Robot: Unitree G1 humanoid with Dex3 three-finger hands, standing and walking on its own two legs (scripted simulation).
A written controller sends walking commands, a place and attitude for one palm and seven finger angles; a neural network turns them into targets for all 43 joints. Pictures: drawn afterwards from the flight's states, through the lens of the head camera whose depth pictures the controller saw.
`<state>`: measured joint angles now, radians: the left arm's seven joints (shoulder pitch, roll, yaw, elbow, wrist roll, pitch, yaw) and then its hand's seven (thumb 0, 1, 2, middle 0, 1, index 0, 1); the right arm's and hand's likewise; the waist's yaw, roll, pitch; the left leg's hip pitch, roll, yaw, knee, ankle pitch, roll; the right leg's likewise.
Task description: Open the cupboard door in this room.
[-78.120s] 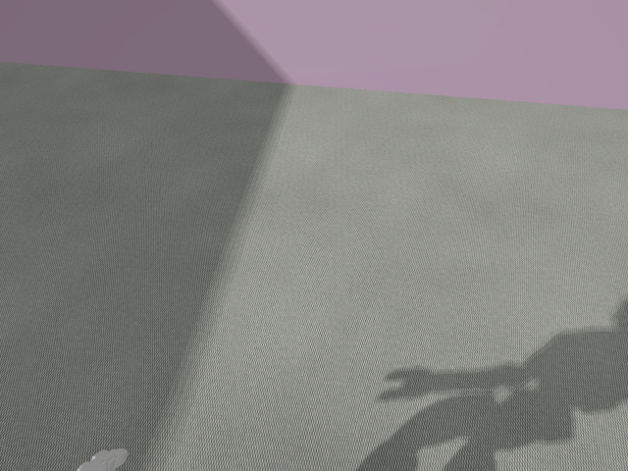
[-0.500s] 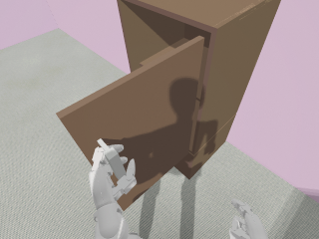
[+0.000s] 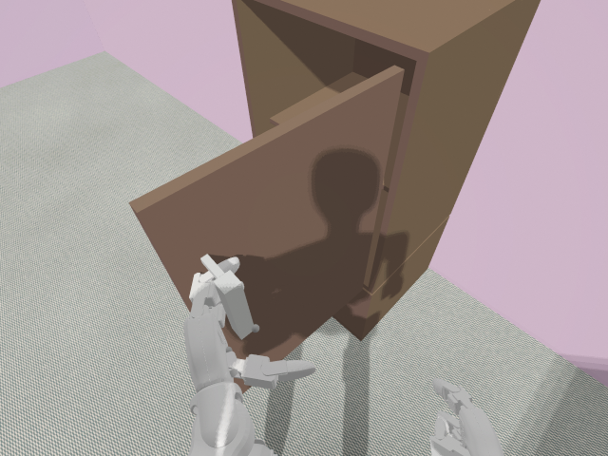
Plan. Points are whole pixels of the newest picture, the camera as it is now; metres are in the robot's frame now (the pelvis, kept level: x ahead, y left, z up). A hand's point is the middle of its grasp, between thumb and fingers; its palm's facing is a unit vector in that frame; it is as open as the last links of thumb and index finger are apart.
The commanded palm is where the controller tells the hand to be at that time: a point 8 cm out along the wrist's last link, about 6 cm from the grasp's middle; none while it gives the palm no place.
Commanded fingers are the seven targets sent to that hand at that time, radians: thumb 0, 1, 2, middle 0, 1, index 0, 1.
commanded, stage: open thumb and fingers to let go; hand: left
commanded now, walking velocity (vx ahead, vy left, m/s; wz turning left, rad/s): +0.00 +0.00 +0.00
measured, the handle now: (226, 296) +0.31 +0.12 +0.06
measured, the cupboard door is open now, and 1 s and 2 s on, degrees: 87 89 89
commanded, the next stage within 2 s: slide the hand sideways off the handle in 0.08 s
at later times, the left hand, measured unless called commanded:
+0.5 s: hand (249, 358) +0.23 +0.08 +0.06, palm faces -0.08 -1.00 +0.05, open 16.2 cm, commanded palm +0.20 +0.14 +0.06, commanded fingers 0.00 -0.50 0.30 -0.15 -0.30 -0.15 -0.30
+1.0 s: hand (216, 387) +0.20 +0.11 +0.06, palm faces -0.04 -1.00 +0.01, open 16.0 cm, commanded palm +0.16 +0.18 +0.06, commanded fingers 0.00 -0.50 0.30 -0.15 -0.30 -0.15 -0.30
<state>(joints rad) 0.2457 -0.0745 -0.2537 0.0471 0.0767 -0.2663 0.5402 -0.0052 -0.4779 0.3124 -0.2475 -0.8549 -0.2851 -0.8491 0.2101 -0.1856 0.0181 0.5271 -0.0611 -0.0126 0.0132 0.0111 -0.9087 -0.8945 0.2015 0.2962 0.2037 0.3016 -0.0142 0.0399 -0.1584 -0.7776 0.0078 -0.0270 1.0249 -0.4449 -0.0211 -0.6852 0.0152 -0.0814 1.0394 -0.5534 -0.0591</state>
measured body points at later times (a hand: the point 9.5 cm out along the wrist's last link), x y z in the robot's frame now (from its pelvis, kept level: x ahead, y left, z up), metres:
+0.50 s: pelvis -0.01 +0.02 -0.01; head +0.03 +0.01 +0.44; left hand +0.23 +0.13 +0.06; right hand +0.16 -0.21 -0.09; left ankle +0.04 +0.13 -0.67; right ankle -0.02 -0.08 -0.67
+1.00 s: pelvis +0.00 +0.02 -0.01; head +0.05 +0.01 +0.43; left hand +0.19 +0.16 +0.06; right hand +0.18 -0.20 -0.09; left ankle +0.04 +0.13 -0.67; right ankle -0.02 -0.08 -0.67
